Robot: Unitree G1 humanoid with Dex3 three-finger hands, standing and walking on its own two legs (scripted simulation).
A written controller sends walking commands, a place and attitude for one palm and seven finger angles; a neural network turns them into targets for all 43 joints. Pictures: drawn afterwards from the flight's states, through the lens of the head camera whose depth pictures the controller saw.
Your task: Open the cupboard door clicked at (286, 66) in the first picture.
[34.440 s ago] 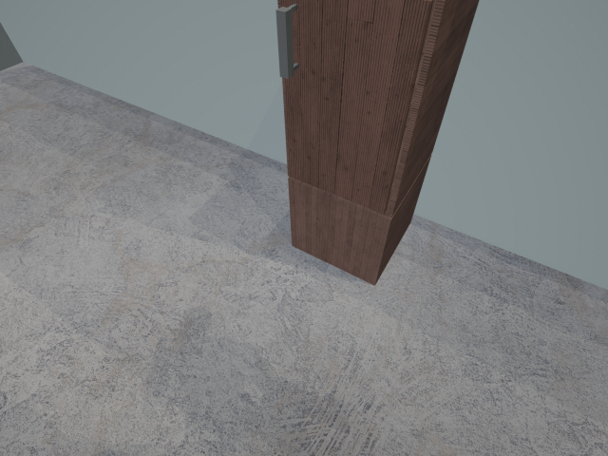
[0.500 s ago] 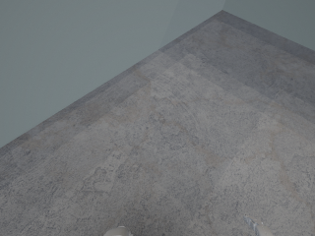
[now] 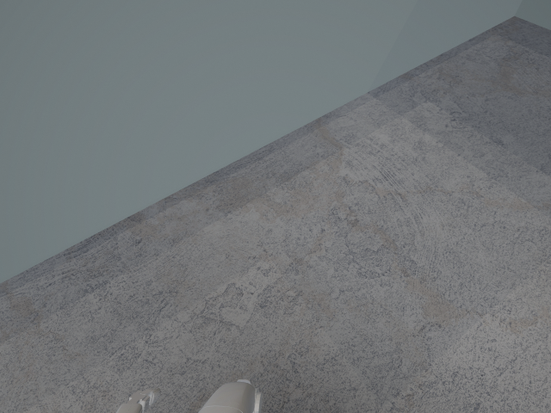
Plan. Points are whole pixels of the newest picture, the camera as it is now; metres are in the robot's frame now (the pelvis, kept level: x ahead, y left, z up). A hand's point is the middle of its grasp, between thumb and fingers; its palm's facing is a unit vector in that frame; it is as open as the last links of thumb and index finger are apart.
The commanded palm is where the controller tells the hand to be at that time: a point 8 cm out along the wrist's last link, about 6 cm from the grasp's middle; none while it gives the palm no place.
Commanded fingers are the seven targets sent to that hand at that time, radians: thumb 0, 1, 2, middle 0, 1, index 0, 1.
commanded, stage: turn to face it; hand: left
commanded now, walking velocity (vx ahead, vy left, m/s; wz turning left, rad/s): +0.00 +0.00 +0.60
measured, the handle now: out of the picture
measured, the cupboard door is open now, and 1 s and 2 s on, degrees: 45 45 45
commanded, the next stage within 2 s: none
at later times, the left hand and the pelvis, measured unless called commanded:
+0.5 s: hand out of the picture +0.03 +0.25 -0.17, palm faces +0.33 -0.91 -0.26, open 7.4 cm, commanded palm none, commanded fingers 0.00 0.90 0.90 -0.20 -0.30 -0.20 -0.30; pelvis +0.02 +0.01 +0.00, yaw +18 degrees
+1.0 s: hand out of the picture -0.02 +0.17 -0.17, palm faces +0.61 -0.76 -0.23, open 7.3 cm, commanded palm none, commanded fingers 0.00 0.90 0.90 -0.20 -0.30 -0.20 -0.30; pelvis +0.05 -0.01 +0.00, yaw +38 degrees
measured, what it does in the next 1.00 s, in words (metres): steps on the spot, turning left: left foot, then right foot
